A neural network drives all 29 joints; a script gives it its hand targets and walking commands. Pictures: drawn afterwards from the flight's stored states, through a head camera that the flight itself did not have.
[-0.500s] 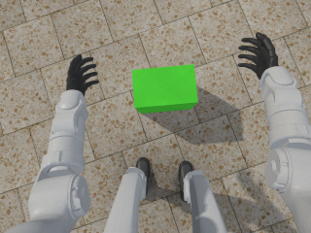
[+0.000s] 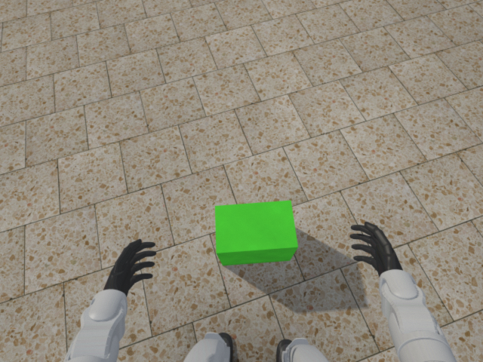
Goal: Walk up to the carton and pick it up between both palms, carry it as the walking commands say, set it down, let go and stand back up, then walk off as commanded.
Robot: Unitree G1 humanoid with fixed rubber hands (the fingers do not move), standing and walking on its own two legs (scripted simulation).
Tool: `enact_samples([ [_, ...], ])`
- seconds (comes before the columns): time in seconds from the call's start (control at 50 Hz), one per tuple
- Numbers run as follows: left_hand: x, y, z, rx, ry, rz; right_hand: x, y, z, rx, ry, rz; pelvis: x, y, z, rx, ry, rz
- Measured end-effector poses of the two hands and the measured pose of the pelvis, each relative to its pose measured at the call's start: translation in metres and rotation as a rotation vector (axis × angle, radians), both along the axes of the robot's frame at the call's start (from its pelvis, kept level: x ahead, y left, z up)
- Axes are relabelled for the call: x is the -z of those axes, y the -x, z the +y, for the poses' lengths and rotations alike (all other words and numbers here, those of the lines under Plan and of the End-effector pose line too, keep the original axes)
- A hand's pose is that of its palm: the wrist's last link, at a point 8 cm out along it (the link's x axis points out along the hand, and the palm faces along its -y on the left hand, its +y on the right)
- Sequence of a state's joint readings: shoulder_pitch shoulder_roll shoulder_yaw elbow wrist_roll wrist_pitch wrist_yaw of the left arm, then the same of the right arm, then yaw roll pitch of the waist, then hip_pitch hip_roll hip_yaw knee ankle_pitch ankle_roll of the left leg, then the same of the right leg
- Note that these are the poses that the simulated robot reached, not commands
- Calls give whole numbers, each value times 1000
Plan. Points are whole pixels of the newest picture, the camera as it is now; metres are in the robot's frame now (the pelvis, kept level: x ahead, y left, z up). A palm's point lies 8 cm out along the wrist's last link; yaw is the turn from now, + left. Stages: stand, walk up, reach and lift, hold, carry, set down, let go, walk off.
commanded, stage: let go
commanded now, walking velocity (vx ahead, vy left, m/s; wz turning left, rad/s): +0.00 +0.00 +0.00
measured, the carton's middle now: (254, 235) +0.49 +0.00 -0.63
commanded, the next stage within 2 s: stand in 0.70 s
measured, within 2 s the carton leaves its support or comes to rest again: neither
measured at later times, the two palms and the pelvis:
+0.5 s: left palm (108, 318) +0.19 +0.22 -0.03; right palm (429, 330) +0.19 -0.24 -0.04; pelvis +0.03 -0.01 +0.03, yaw +0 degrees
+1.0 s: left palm (93, 344) +0.16 +0.26 -0.08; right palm out of the picture +0.14 -0.27 -0.07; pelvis +0.06 +0.00 +0.03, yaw -1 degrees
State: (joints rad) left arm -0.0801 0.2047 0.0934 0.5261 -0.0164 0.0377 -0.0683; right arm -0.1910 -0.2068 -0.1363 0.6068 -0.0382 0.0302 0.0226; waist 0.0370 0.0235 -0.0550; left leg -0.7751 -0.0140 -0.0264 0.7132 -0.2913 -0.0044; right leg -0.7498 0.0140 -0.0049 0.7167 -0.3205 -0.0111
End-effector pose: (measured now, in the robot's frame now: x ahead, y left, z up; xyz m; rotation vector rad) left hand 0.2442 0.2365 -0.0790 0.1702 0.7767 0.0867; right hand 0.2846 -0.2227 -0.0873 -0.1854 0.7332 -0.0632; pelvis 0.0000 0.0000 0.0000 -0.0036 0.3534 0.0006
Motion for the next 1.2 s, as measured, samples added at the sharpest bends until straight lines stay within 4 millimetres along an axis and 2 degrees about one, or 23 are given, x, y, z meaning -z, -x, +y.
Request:
enact_samples([
  [0.18,-33,47,-9,11,-1,14,-33,60,-7,13,-13,9,-23,-20,-4,1,-6,-214],
  [0.32,-43,59,-12,20,-3,25,-47,90,-19,22,-11,29,-30,-28,-8,0,-10,-364],
  [0.42,-47,55,-13,34,-5,24,-50,97,-22,21,-9,47,-31,-28,-9,3,-10,-418],
  [0.56,-49,48,-15,45,-7,21,-54,94,-19,32,-14,43,-30,-28,-9,9,-9,-448],
  [0.7,-49,50,-13,21,-21,38,-53,95,-17,51,-16,33,-29,-28,-5,11,-9,-451],
  [0.78,-36,58,0,22,-90,26,-42,111,-27,51,78,73,-29,-35,-4,11,-6,-382],
  [0.86,-17,74,12,9,-100,90,-30,134,-41,86,113,152,-28,-45,-3,14,-3,-331],
  [0.92,-7,82,18,-3,-99,137,-24,144,-45,103,123,201,-27,-54,-2,14,-3,-310],
  [1.06,6,89,27,-35,-100,215,-12,147,-42,120,122,267,-24,-71,2,13,-2,-293],
  [1.2,15,99,31,-62,-100,287,-1,150,-34,128,108,327,-22,-81,6,12,-1,-296],
])
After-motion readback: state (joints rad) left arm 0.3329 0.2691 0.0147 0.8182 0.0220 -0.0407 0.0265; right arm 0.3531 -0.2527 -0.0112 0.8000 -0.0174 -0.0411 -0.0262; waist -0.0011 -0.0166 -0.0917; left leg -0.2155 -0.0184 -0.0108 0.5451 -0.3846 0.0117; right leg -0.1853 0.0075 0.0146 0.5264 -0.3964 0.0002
